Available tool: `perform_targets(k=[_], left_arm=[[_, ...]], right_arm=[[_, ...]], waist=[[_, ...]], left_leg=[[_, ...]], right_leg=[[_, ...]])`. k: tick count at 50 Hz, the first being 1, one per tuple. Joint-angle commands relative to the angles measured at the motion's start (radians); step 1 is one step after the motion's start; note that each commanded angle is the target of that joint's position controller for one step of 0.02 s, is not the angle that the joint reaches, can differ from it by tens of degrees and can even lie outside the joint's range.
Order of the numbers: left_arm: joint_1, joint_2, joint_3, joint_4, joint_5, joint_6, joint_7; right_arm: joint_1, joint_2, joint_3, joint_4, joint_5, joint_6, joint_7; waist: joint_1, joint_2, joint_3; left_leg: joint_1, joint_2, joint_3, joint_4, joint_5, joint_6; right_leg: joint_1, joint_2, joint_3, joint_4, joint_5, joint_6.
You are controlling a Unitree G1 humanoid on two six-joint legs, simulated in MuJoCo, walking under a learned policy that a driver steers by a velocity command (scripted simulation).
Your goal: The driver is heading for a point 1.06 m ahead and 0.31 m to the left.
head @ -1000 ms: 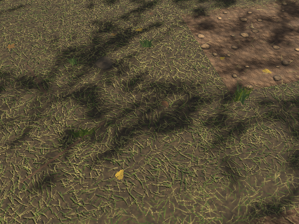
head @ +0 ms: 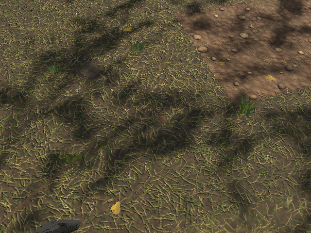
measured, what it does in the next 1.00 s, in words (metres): walks ahead, turning left: right foot, then left foot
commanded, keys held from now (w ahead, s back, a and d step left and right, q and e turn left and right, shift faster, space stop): w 0.14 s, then w+q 0.86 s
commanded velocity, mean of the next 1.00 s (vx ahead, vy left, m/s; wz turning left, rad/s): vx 0.49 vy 0.00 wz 0.38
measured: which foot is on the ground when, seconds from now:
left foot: down 0.00-0.12, up 0.14-0.62, down 0.64-1.00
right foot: up 0.00-0.08, down 0.10-0.66, up 0.68-1.00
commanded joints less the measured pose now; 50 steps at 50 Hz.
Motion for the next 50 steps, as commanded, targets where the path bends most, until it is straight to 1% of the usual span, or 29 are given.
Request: perform_targets(k=[1, 3, 4, 5, 6, 7, 8, 9, 10, 11, 12, 13, 16, 19, 22, 27, 30, 31, 32, 33, 34, 35, 36, 37, 39, 41, 44, 47, 50], left_arm=[[-0.15, 0.069, 0.01, -0.106, -0.003, -0.024, -0.015], [-0.048, 0.12, 0.034, -0.085, 0.0, -0.026, -0.013], [0.103, 0.156, 0.056, -0.04, -0.003, -0.023, -0.006], [0.284, 0.196, 0.077, 0.013, -0.002, -0.016, 0.006], [0.446, 0.288, 0.099, 0.046, 0.028, -0.011, 0.015], [0.46, 0.239, 0.081, 0.064, 0.024, -0.007, 0.011], [0.357, 0.168, 0.06, 0.056, 0.013, -0.012, 0.01], [0.261, 0.127, 0.048, 0.038, 0.014, -0.019, 0.012], [0.194, 0.095, 0.037, 0.035, 0.021, -0.031, 0.006], [0.158, 0.061, 0.027, 0.039, 0.031, -0.042, 0.002], [0.149, 0.063, 0.028, 0.051, 0.04, -0.046, -0.001], [0.152, 0.062, 0.029, 0.063, 0.038, -0.05, -0.001], [0.183, 0.102, 0.038, 0.094, 0.043, -0.058, 0.015], [0.216, 0.13, 0.043, 0.102, 0.046, -0.056, 0.036], [0.255, 0.153, 0.044, 0.104, 0.038, -0.049, 0.05], [0.362, 0.181, 0.054, 0.132, 0.018, -0.008, 0.056], [0.325, 0.22, 0.066, 0.107, 0.017, 0.019, 0.063], [0.307, 0.226, 0.068, 0.096, 0.019, 0.029, 0.067], [0.302, 0.214, 0.061, 0.082, 0.02, 0.032, 0.071], [0.376, 0.112, 0.028, 0.037, 0.046, 0.013, 0.061], [0.371, 0.074, 0.007, 0.009, 0.036, -0.035, 0.041], [0.238, 0.164, 0.032, -0.02, -0.007, -0.068, 0.027], [0.193, 0.162, 0.03, -0.038, -0.019, -0.084, 0.025], [0.194, 0.155, 0.032, -0.026, 0.0, -0.085, 0.033], [0.221, 0.166, 0.048, -0.017, 0.026, -0.058, 0.038], [0.235, 0.136, 0.046, -0.029, 0.038, -0.034, 0.04], [0.121, 0.115, 0.04, -0.074, 0.046, -0.023, 0.046], [0.015, 0.091, 0.029, -0.108, 0.038, -0.032, 0.039], [-0.051, 0.106, 0.03, -0.142, 0.024, -0.041, 0.028]], right_arm=[[0.033, -0.186, -0.042, -0.022, 0.009, 0.001, -0.008], [0.003, -0.213, -0.055, -0.036, 0.003, 0.011, -0.01], [-0.017, -0.214, -0.057, -0.044, -0.003, 0.022, -0.01], [-0.033, -0.204, -0.051, -0.061, -0.009, 0.025, -0.009], [0.062, -0.093, -0.02, -0.086, -0.018, 0.012, 0.005], [0.09, -0.044, -0.003, -0.07, 0.005, -0.018, 0.014], [-0.023, -0.146, -0.034, -0.102, 0.041, -0.04, 0.018], [-0.11, -0.176, -0.042, -0.132, 0.06, -0.049, 0.014], [-0.143, -0.167, -0.048, -0.136, 0.054, -0.045, 0.004], [-0.137, -0.159, -0.059, -0.131, 0.039, -0.03, -0.006], [-0.095, -0.121, -0.057, -0.125, 0.035, -0.011, -0.007], [-0.075, -0.094, -0.054, -0.121, 0.035, 0.004, -0.007], [-0.155, -0.106, -0.063, -0.17, 0.027, 0.027, -0.012], [-0.245, -0.111, -0.066, -0.211, 0.017, 0.018, 0.0], [-0.367, -0.088, -0.052, -0.256, 0.013, 0.009, 0.023], [-0.505, -0.086, -0.042, -0.352, 0.017, 0.011, 0.06], [-0.43, -0.142, -0.067, -0.377, 0.021, 0.018, 0.076], [-0.308, -0.181, -0.091, -0.355, 0.024, 0.021, 0.076], [-0.137, -0.248, -0.128, -0.315, 0.028, 0.025, 0.063], [-0.037, -0.373, -0.164, -0.298, 0.024, 0.032, 0.041], [-0.05, -0.366, -0.149, -0.327, 0.018, 0.022, 0.044], [-0.056, -0.282, -0.124, -0.329, 0.004, 0.014, 0.047], [-0.114, -0.243, -0.114, -0.334, 0.005, 0.007, 0.044], [-0.192, -0.213, -0.104, -0.353, 0.009, 0.004, 0.043], [-0.262, -0.17, -0.088, -0.384, -0.003, 0.001, 0.041], [-0.261, -0.205, -0.096, -0.388, 0.003, -0.002, 0.031], [-0.209, -0.233, -0.104, -0.381, 0.012, 0.0, 0.009], [-0.171, -0.236, -0.106, -0.374, 0.015, 0.008, -0.001], [-0.129, -0.239, -0.108, -0.358, 0.019, 0.013, -0.001]], waist=[[0.045, 0.131, 0.112], [0.118, 0.167, 0.011], [0.197, 0.175, -0.084], [0.276, 0.166, -0.19], [0.25, -0.043, -0.37], [0.23, -0.188, -0.481], [0.228, -0.125, -0.289], [0.195, -0.064, -0.154], [0.154, 0.014, -0.078], [0.114, 0.011, -0.044], [0.085, -0.034, -0.042], [0.073, -0.036, -0.026], [0.067, -0.029, 0.031], [0.087, -0.002, 0.036], [0.131, 0.014, 0.047], [0.176, 0.021, 0.072], [0.104, -0.04, -0.013], [0.033, -0.047, -0.082], [-0.05, -0.014, -0.171], [-0.021, 0.207, -0.29], [0.017, 0.254, -0.426], [-0.03, 0.163, -0.349], [-0.005, 0.119, -0.228], [0.046, 0.03, -0.151], [0.106, 0.044, -0.093], [0.129, 0.056, -0.09], [0.101, 0.061, -0.047], [0.058, 0.104, -0.033], [0.033, 0.128, -0.025]], left_leg=[[-0.061, 0.274, -0.082, 0.008, 0.581, 0.117], [-0.009, 0.285, -0.068, 0.152, 0.932, 0.097], [-0.029, 0.259, -0.042, 0.323, 1.063, 0.078], [-0.189, 0.225, -0.033, 0.545, 0.978, 0.051], [-0.578, 0.086, -0.013, 0.943, 0.499, -0.003], [-0.759, -0.045, -0.13, 1.197, -0.225, -0.018], [-0.864, 0.022, -0.188, 1.284, -0.203, 0.01], [-0.868, 0.076, -0.158, 1.258, -0.113, 0.027], [-0.819, 0.122, -0.14, 1.189, -0.037, 0.027], [-0.754, 0.155, -0.143, 1.131, 0.013, 0.03], [-0.688, 0.169, -0.151, 1.105, 0.03, 0.025], [-0.667, 0.177, -0.15, 1.08, 0.026, 0.021], [-0.761, 0.187, -0.156, 0.992, 0.115, 0.0], [-0.831, 0.176, -0.156, 0.815, 0.301, -0.012], [-0.804, 0.156, -0.075, 0.63, 0.421, -0.012], [-0.896, 0.129, -0.014, 0.499, 0.311, 0.023], [-0.728, 0.042, 0.068, 0.49, 0.158, 0.077], [-0.569, -0.006, 0.091, 0.467, 0.152, 0.105], [-0.299, -0.027, 0.05, 0.414, 0.2, 0.147], [0.09, 0.225, -0.385, 0.4, 0.151, 0.288], [0.264, 0.384, -0.889, 0.197, 0.03, 0.423], [0.235, 0.353, -0.785, 0.154, 0.037, 0.352], [0.101, 0.317, -0.627, 0.157, 0.112, 0.309], [-0.063, 0.27, -0.505, 0.149, 0.219, 0.277], [-0.264, 0.207, -0.38, 0.117, 0.407, 0.245], [-0.338, 0.196, -0.346, 0.084, 0.444, 0.265], [-0.378, 0.157, -0.288, 0.072, 0.443, 0.244], [-0.401, 0.113, -0.261, 0.088, 0.326, 0.192], [-0.377, 0.134, -0.313, 0.117, 0.262, 0.172]], right_leg=[[0.016, 0.027, -0.01, -0.073, -0.002, -0.038], [0.174, 0.077, -0.035, -0.064, -0.06, -0.075], [0.356, 0.108, -0.054, -0.07, -0.062, -0.104], [0.639, 0.056, 0.004, -0.052, -0.051, -0.143], [1.06, -0.217, 0.416, -0.053, -0.189, -0.287], [1.132, -0.359, 0.818, -0.269, -0.361, -0.377], [0.975, -0.311, 0.705, -0.317, -0.418, -0.309], [0.789, -0.283, 0.531, -0.346, -0.348, -0.263], [0.626, -0.245, 0.406, -0.382, -0.236, -0.231], [0.526, -0.2, 0.3, -0.414, -0.174, -0.195], [0.452, -0.19, 0.245, -0.442, -0.162, -0.192], [0.406, -0.18, 0.202, -0.466, -0.149, -0.193], [0.367, -0.177, 0.102, -0.518, -0.103, -0.198], [0.426, -0.161, 0.016, -0.519, -0.027, -0.179], [0.469, -0.151, -0.066, -0.521, 0.013, -0.155], [0.714, -0.221, -0.108, -0.418, 0.138, -0.134], [0.762, -0.231, -0.156, -0.209, 0.59, -0.097], [0.732, -0.212, -0.177, -0.037, 0.698, -0.077], [0.592, -0.17, -0.194, 0.206, 0.608, -0.038], [0.187, -0.056, -0.192, 0.593, 0.032, 0.023], [-0.067, 0.116, 0.033, 0.809, -0.6, 0.04], [-0.184, 0.054, 0.137, 0.844, -0.542, 0.007], [-0.207, 0.007, 0.126, 0.781, -0.45, -0.015], [-0.147, -0.035, 0.12, 0.685, -0.386, -0.013], [-0.002, -0.075, 0.12, 0.573, -0.329, 0.002], [0.026, -0.068, 0.104, 0.493, -0.288, 0.042], [-0.008, -0.039, 0.089, 0.283, -0.131, 0.085], [0.055, 0.012, 0.082, 0.045, 0.052, 0.084], [0.1, 0.039, 0.091, -0.054, 0.1, 0.073]])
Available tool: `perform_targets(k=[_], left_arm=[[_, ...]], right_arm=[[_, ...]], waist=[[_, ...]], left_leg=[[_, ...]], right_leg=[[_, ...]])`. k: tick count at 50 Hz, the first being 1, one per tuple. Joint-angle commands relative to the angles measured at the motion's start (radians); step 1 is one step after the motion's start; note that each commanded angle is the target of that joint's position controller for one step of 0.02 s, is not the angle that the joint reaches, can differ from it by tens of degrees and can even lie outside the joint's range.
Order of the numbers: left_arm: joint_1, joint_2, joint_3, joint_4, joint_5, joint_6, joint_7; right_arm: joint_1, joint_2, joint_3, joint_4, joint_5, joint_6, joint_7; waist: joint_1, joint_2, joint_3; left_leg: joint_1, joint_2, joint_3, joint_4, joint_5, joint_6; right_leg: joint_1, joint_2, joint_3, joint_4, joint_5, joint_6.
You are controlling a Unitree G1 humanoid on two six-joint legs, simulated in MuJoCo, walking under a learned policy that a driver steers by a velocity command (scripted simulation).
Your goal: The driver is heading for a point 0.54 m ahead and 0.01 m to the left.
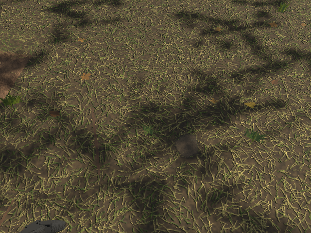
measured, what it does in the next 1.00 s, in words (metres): walks ahead: right foot, then left foot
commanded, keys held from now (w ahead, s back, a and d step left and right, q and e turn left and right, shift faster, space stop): w+q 0.24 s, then w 0.30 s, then no key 0.46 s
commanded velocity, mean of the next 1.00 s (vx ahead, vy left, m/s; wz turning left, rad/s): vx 0.37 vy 0.00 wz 0.28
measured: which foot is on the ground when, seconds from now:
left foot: down 0.00-0.14, up 0.16-0.62, down 0.64-1.00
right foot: up 0.00-0.12, down 0.14-0.64, up 0.66-0.98, down 1.00-1.00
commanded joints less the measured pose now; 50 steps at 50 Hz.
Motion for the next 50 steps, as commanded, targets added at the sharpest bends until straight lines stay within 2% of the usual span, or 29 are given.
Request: perform_targets(k=[1, 4, 6, 7, 8, 9, 10, 11, 13, 15, 17, 20, 23, 26, 28, 29, 31, 32, 33, 34, 35, 36, 37, 39, 41, 44, 47, 49, 50], left_arm=[[-0.103, 0.077, 0.014, -0.095, -0.01, -0.022, -0.01], [-0.07, 0.117, 0.028, -0.097, -0.012, -0.039, -0.021], [0.077, 0.152, 0.049, -0.06, -0.005, -0.05, -0.016], [0.222, 0.199, 0.064, -0.045, 0.012, -0.054, -0.009], [0.345, 0.285, 0.086, -0.019, 0.025, -0.041, -0.004], [0.344, 0.216, 0.073, -0.012, -0.005, -0.034, -0.012], [0.292, 0.133, 0.051, -0.035, -0.01, -0.027, -0.009], [0.24, 0.107, 0.041, -0.044, -0.002, -0.017, -0.006], [0.196, 0.074, 0.026, -0.03, 0.012, -0.012, -0.005], [0.207, 0.076, 0.028, -0.009, 0.008, -0.02, -0.009], [0.221, 0.103, 0.036, 0.012, 0.0, -0.029, -0.013], [0.228, 0.133, 0.043, 0.028, -0.01, -0.025, -0.012], [0.257, 0.151, 0.043, 0.045, -0.021, -0.011, -0.009], [0.325, 0.172, 0.043, 0.075, -0.03, 0.005, -0.01], [0.338, 0.181, 0.044, 0.092, -0.033, 0.02, -0.008], [0.332, 0.189, 0.045, 0.097, -0.034, 0.029, -0.005], [0.315, 0.183, 0.038, 0.096, -0.035, 0.037, 0.003], [0.312, 0.14, 0.02, 0.072, -0.01, 0.029, 0.007], [0.437, 0.027, -0.024, 0.059, 0.019, 0.014, -0.006], [0.452, 0.103, -0.007, 0.099, -0.008, 0.01, -0.009], [0.362, 0.154, 0.01, 0.074, -0.036, 0.013, -0.01], [0.297, 0.133, 0.004, 0.057, -0.033, 0.019, -0.003], [0.273, 0.123, 0.006, 0.061, -0.017, 0.03, 0.005], [0.314, 0.088, 0.004, 0.077, -0.009, 0.065, 0.015], [0.336, 0.052, -0.006, 0.085, -0.004, 0.084, 0.025], [0.275, 0.058, -0.007, 0.077, 0.005, 0.098, 0.031], [0.22, 0.074, 0.0, 0.069, 0.007, 0.113, 0.028], [0.199, 0.073, 0.001, 0.067, 0.022, 0.112, 0.026], [0.186, 0.099, 0.004, 0.056, 0.028, 0.109, 0.029]], right_arm=[[0.033, -0.164, -0.045, -0.043, 0.006, -0.006, -0.009], [0.027, -0.161, -0.046, -0.048, 0.003, 0.006, -0.019], [0.001, -0.132, -0.035, -0.066, 0.0, 0.013, -0.019], [-0.009, -0.081, -0.014, -0.087, -0.011, 0.01, -0.014], [0.131, -0.011, 0.006, -0.112, 0.009, 0.0, -0.013], [0.163, -0.091, 0.0, -0.102, 0.026, -0.003, -0.015], [0.069, -0.168, -0.02, -0.1, 0.025, 0.002, -0.016], [-0.005, -0.174, -0.023, -0.115, 0.012, 0.008, -0.017], [-0.056, -0.139, -0.025, -0.138, -0.001, 0.012, -0.01], [-0.033, -0.087, -0.015, -0.14, 0.009, 0.018, -0.003], [-0.062, -0.061, -0.005, -0.156, 0.004, 0.021, -0.002], [-0.131, -0.05, 0.007, -0.178, -0.007, 0.012, 0.006], [-0.231, -0.034, 0.019, -0.198, -0.004, -0.004, 0.023], [-0.32, -0.039, 0.021, -0.228, 0.005, -0.01, 0.036], [-0.345, -0.056, 0.016, -0.244, 0.004, -0.013, 0.042], [-0.324, -0.07, 0.009, -0.242, -0.003, -0.015, 0.044], [-0.122, -0.129, -0.025, -0.177, -0.025, -0.019, 0.038], [0.004, -0.194, -0.043, -0.15, -0.041, -0.014, 0.025], [0.037, -0.268, -0.045, -0.153, -0.06, -0.003, 0.016], [0.073, -0.207, -0.034, -0.144, -0.042, 0.005, 0.022], [0.008, -0.17, -0.02, -0.144, -0.033, 0.007, 0.026], [-0.063, -0.134, -0.008, -0.14, -0.023, 0.003, 0.026], [-0.117, -0.105, 0.001, -0.138, -0.022, 0.0, 0.028], [-0.188, -0.085, 0.006, -0.127, -0.039, -0.009, 0.032], [-0.234, -0.093, 0.002, -0.11, -0.047, -0.015, 0.031], [-0.231, -0.108, -0.001, -0.073, -0.044, -0.008, 0.019], [-0.229, -0.101, 0.007, -0.038, -0.037, 0.007, 0.014], [-0.219, -0.067, 0.021, -0.015, -0.03, 0.014, 0.014], [-0.18, -0.045, 0.03, 0.005, -0.037, 0.015, 0.014]], waist=[[-0.007, 0.138, -0.02], [0.022, 0.166, -0.028], [0.099, 0.175, -0.097], [0.164, 0.106, -0.23], [0.121, -0.195, -0.374], [0.121, -0.247, -0.364], [0.147, -0.123, -0.222], [0.14, -0.046, -0.137], [0.1, -0.047, -0.046], [0.08, -0.063, -0.038], [0.074, -0.047, -0.023], [0.082, -0.023, -0.021], [0.117, -0.023, 0.0], [0.148, -0.031, 0.02], [0.138, -0.047, 0.034], [0.115, -0.057, 0.017], [0.001, -0.043, -0.119], [-0.043, 0.02, -0.239], [0.012, 0.29, -0.384], [-0.027, 0.235, -0.512], [-0.021, 0.185, -0.371], [0.006, 0.143, -0.261], [0.034, 0.102, -0.194], [0.104, 0.116, -0.159], [0.135, 0.145, -0.161], [0.114, 0.163, -0.179], [0.102, 0.156, -0.135], [0.111, 0.127, -0.087], [0.098, 0.084, -0.064]], left_leg=[[-0.058, 0.225, -0.183, -0.055, 0.163, 0.122], [0.017, 0.259, -0.267, 0.035, 0.181, 0.107], [0.001, 0.204, -0.26, 0.174, 0.274, 0.07], [-0.106, 0.143, -0.194, 0.417, 0.2, 0.034], [-0.47, -0.007, -0.061, 0.765, -0.218, -0.046], [-0.64, 0.051, -0.068, 0.941, -0.362, -0.058], [-0.687, 0.099, -0.069, 0.995, -0.273, -0.065], [-0.663, 0.139, -0.028, 0.983, -0.194, -0.069], [-0.589, 0.191, -0.021, 0.893, -0.109, -0.064], [-0.538, 0.2, -0.002, 0.832, -0.096, -0.061], [-0.556, 0.203, 0.004, 0.743, -0.07, -0.066], [-0.565, 0.212, 0.031, 0.569, 0.064, -0.074], [-0.506, 0.2, 0.093, 0.389, 0.199, -0.071], [-0.481, 0.177, 0.125, 0.289, 0.204, -0.063], [-0.465, 0.159, 0.131, 0.234, 0.153, -0.04], [-0.416, 0.138, 0.141, 0.2, 0.137, -0.024], [-0.095, 0.079, 0.18, 0.099, 0.295, 0.023], [0.175, 0.211, 0.058, 0.166, 0.614, 0.069], [0.531, 0.523, -0.33, 0.2, 0.929, 0.264], [0.509, 0.547, -0.431, 0.152, 0.892, 0.305], [0.402, 0.486, -0.28, 0.137, 0.899, 0.262], [0.279, 0.425, -0.183, 0.11, 0.86, 0.218], [0.155, 0.39, -0.132, 0.069, 0.806, 0.192], [-0.056, 0.346, -0.046, -0.001, 0.775, 0.168], [-0.152, 0.326, 0.017, -0.025, 0.772, 0.176], [-0.166, 0.316, 0.036, -0.045, 0.618, 0.163], [-0.211, 0.305, 0.016, -0.063, 0.249, 0.132], [-0.251, 0.253, 0.018, -0.044, -0.018, 0.068], [-0.267, 0.216, 0.025, -0.016, -0.113, 0.019]], right_leg=[[0.126, 0.059, -0.032, -0.095, 0.056, -0.009], [0.172, 0.063, -0.017, -0.135, -0.062, -0.04], [0.384, 0.065, -0.042, -0.188, -0.087, -0.086], [0.637, -0.07, 0.074, -0.155, -0.121, -0.145], [1.012, -0.308, 0.504, -0.207, -0.276, -0.309], [1.032, -0.367, 0.712, -0.284, -0.5, -0.337], [0.911, -0.32, 0.561, -0.306, -0.536, -0.286], [0.779, -0.275, 0.406, -0.314, -0.433, -0.246], [0.59, -0.198, 0.233, -0.364, -0.247, -0.225], [0.53, -0.17, 0.148, -0.41, -0.178, -0.239], [0.52, -0.18, 0.096, -0.443, -0.098, -0.266], [0.544, -0.173, 0.014, -0.463, -0.006, -0.271], [0.543, -0.139, -0.067, -0.463, 0.021, -0.242], [0.597, -0.163, -0.071, -0.445, 0.016, -0.231], [0.651, -0.187, -0.069, -0.401, 0.114, -0.214], [0.674, -0.184, -0.081, -0.343, 0.245, -0.197], [0.635, -0.113, -0.144, -0.089, 0.494, -0.136], [0.465, -0.059, -0.175, 0.128, 0.252, -0.084], [0.093, 0.087, -0.171, 0.518, -0.573, -0.007], [0.068, 0.088, -0.005, 0.667, -0.73, -0.003], [0.005, 0.039, -0.008, 0.694, -0.688, -0.008], [-0.015, 0.003, -0.036, 0.634, -0.624, -0.009], [0.017, -0.021, -0.042, 0.569, -0.568, -0.003], [0.204, -0.036, -0.045, 0.455, -0.486, 0.008], [0.311, -0.021, -0.067, 0.308, -0.441, 0.022], [0.386, -0.006, -0.074, 0.146, -0.298, 0.015], [0.446, 0.003, -0.078, 0.031, -0.231, -0.009], [0.516, 0.011, -0.083, -0.116, -0.154, -0.038], [0.542, -0.037, -0.029, -0.176, -0.066, -0.057]])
